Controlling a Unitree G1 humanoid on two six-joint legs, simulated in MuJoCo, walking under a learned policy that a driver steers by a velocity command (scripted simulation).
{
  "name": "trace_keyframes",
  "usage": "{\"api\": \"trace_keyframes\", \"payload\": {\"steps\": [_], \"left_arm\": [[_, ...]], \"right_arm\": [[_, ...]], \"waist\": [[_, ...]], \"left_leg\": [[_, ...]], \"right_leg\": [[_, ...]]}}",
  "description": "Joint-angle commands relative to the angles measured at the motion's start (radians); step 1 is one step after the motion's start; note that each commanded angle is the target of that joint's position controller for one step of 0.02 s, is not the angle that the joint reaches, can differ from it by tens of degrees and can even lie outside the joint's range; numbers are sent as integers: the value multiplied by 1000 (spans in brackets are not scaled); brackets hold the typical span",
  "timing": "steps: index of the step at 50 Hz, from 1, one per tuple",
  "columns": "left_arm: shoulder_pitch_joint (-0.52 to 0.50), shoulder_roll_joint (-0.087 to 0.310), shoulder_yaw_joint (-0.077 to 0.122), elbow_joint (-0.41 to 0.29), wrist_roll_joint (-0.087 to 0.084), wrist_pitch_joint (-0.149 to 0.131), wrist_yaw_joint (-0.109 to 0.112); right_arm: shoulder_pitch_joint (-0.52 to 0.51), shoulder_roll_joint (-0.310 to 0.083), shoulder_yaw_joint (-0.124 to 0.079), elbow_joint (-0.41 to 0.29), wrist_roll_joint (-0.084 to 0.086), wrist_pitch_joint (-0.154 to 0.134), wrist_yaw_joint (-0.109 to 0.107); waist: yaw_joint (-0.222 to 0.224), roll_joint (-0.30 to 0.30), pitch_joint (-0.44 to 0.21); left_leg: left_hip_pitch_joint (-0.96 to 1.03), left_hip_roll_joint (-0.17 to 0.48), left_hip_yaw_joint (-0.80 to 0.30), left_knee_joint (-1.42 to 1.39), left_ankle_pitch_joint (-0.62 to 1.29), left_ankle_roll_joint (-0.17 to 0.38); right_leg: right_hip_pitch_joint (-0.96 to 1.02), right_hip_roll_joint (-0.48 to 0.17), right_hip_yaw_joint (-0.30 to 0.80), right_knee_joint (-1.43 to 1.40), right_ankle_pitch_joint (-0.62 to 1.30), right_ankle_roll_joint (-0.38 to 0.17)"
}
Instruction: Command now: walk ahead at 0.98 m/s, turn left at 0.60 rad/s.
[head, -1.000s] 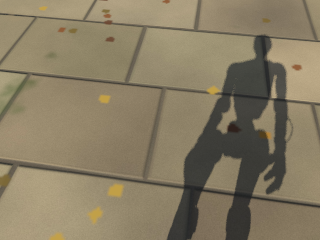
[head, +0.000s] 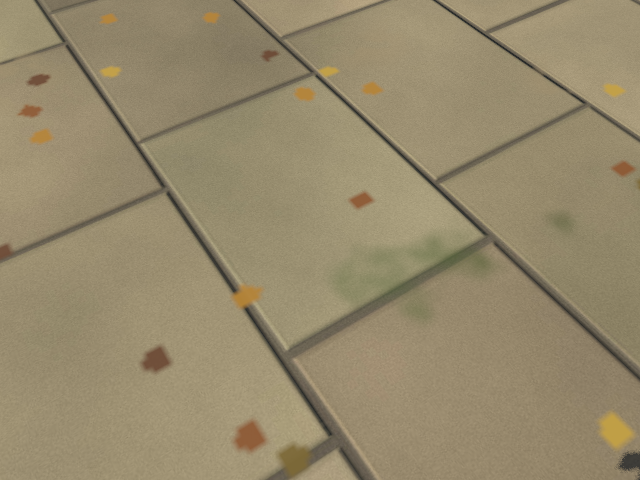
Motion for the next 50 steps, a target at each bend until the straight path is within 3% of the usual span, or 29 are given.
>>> {"api": "trace_keyframes", "payload": {"steps": [1, 4, 6, 8, 10, 11, 13, 14, 15, 16, 17, 18, 20, 21, 22, 25, 26, 28, 32, 33, 34, 35, 36, 37, 39, 41, 44, 46, 50], "left_arm": [[114, -3, -14, 23, -20, -46, -22], [155, 30, -15, 48, -29, -61, -28], [133, 47, -13, 45, -46, -56, -28], [188, 104, -6, 51, -56, -57, -31], [223, 165, 5, 69, -51, -49, -29], [244, 186, 7, 78, -51, -43, -25], [242, 210, 10, 86, -50, -23, -15], [231, 161, -1, 67, -51, -22, -17], [318, -40, -37, 20, -73, -20, -23], [297, 33, -18, -5, -98, -11, -10], [193, 68, -5, -17, -88, 0, -1], [160, 37, -11, -12, -77, 7, -2], [195, 8, -3, 7, -49, 43, -14], [189, -9, 6, -26, -119, 43, 1], [156, 0, 6, -47, -128, 54, 3], [18, -24, -5, -121, -93, 65, -10], [6, -37, -12, -126, -75, 60, -22], [20, -22, -9, -118, -70, 54, -54], [117, 122, 46, -136, -73, 78, -71], [236, 180, 75, -115, -73, 80, -60], [244, 215, 87, -106, -81, 80, -38], [114, 297, 86, -158, -61, 73, -28], [59, 313, 78, -246, -10, 48, -45], [-3, 266, 75, -290, -37, 43, -57], [-74, 174, 47, -296, -91, 51, -42], [-102, 180, 52, -314, -70, 64, -20], [-82, 192, 63, -317, -74, 91, 13], [-71, 208, 69, -323, -78, 114, 34], [-98, 171, 57, -343, -74, 140, 46]], "right_arm": [[-13, 70, 42, -105, -18, 13, 28], [-156, 37, 52, -170, -22, 7, 32], [-253, 17, 66, -200, -22, -6, 50], [-316, 42, 82, -207, -8, -19, 58], [-330, 9, 74, -204, -7, -24, 42], [-302, -15, 64, -195, -13, -28, 28], [11, -81, 29, -102, -23, -36, -5], [179, -150, 2, -62, -44, -38, -28], [224, -232, -14, -66, -80, -48, -41], [219, -210, -16, -80, -52, -38, -38], [130, -126, 2, -73, -37, -41, -33], [84, -56, 17, -64, -26, -50, -28], [59, 3, 32, -45, -5, -54, -31], [-40, -2, 15, -63, 31, -65, -32], [-81, 18, 18, -65, 40, -70, -37], [-194, -13, 7, -71, 42, -59, -70], [-185, -39, -1, -65, 39, -55, -84], [-165, -78, -10, -60, 46, -42, -102], [-172, -155, -33, -77, 90, -12, -92], [-188, -143, -30, -85, 90, -7, -84], [-154, -70, -9, -80, 69, -7, -68], [-45, 38, 19, -104, 5, -13, -52], [100, -56, 16, -125, 28, -28, -41], [-1, -149, -2, -136, 48, -34, -37], [-129, -123, -2, -154, 17, -14, -61], [-131, -122, -7, -166, 17, 12, -68], [-154, -42, 7, -158, 15, 17, -68], [-167, -26, 9, -155, 25, 26, -71], [-195, -33, 3, -149, 34, 38, -73]], "waist": [[-21, -101, 11], [-31, -77, 84], [-40, -56, 112], [-7, -45, 117], [-8, -66, 96], [-22, -90, 47], [-175, -133, -144], [-241, -106, -249], [-143, 163, -393], [-147, 154, -468], [-104, 52, -288], [-79, 18, -163], [-8, 47, -100], [14, 167, -130], [29, 137, -110], [54, 45, 32], [45, 31, 16], [35, 33, -30], [118, 50, -123], [186, 14, -176], [176, -126, -122], [14, -411, -81], [-19, -349, -410], [21, -165, -387], [-14, 53, -191], [-46, -13, -149], [-37, -13, -171], [-27, -40, -212], [-1, -143, -175]], "left_leg": [[-260, 105, -95, -23, 37, -8], [-341, 83, -92, -203, 138, -26], [-188, 106, 53, -485, 275, -42], [0, 65, 123, -592, 323, -49], [29, 42, 121, -684, 277, -46], [81, 4, 130, -716, 212, -42], [451, -38, 119, -775, 131, -28], [720, 114, -18, -747, 1, -23], [944, 457, -468, -824, -168, 6], [873, 526, -687, -965, -21, 40], [739, 459, -483, -936, 218, 29], [607, 415, -308, -918, 506, 23], [446, 341, -89, -940, 755, -18], [451, 325, -30, -946, 787, 17], [425, 327, 1, -979, 751, 28], [251, 291, 158, -1070, 673, 6], [226, 246, 226, -1061, 675, -4], [260, 219, 295, -997, 689, -21], [363, 258, 282, -707, 937, -65], [310, 240, 277, -502, 834, -92], [165, 142, 257, -250, 245, -143], [-120, -48, 202, 130, -480, -201], [-230, -98, -68, 284, -437, -209], [-250, -56, -122, 240, -333, -180], [-252, 3, -117, 66, -198, -167], [-141, 12, -127, -65, -183, -180], [-89, -24, -88, -286, -131, -212], [-82, -44, -99, -358, -59, -229], [-53, -43, -100, -477, 44, -227]], "right_leg": [[148, -288, 383, -370, -86, -125], [128, -245, 254, -434, 71, -145], [45, -175, 163, -508, 153, -136], [8, -190, 151, -544, 368, -148], [168, -212, 143, -477, 594, -145], [252, -213, 135, -376, 804, -136], [220, -181, 116, 49, 900, -108], [-7, -125, 110, 351, 603, -99], [-299, -10, 133, 737, -233, -78], [-362, 4, 194, 889, -209, -87], [-408, -48, 194, 871, -108, -82], [-411, -69, 176, 819, -85, -66], [-326, -93, 168, 755, -97, -38], [-324, -136, 216, 774, -78, -11], [-342, -143, 205, 733, -74, 1], [-330, -128, 131, 459, 46, 21], [-250, -108, 94, 345, 182, 17], [-134, -43, 29, 192, 344, 13], [55, 45, -13, 138, 237, -90], [219, 68, 3, 76, 280, -129], [322, 44, 89, -12, 435, -157], [407, -118, 448, 54, 1045, -281], [583, -335, 925, -118, 744, -486], [541, -318, 922, -206, 432, -444], [308, -217, 770, -236, 193, -309], [139, -156, 675, -223, 374, -294], [98, -78, 565, -161, 568, -247], [115, -71, 587, -149, 494, -223], [72, -41, 602, -158, 177, -166]]}}
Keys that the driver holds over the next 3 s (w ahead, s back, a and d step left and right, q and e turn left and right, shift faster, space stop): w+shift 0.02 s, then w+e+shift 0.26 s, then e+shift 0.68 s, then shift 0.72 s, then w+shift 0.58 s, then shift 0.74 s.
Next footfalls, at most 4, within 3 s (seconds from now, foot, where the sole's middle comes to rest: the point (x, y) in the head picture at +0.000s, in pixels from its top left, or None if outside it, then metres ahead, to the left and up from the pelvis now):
0.28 left None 0.45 0.13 -0.77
0.68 right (387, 371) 0.70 -0.11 -0.77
1.18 left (326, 314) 0.85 0.03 -0.77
1.52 right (379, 407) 0.62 -0.09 -0.77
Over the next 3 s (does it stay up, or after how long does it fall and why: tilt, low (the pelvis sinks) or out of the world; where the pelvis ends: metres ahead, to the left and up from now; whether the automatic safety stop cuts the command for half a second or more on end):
stays up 1.10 -0.37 0.01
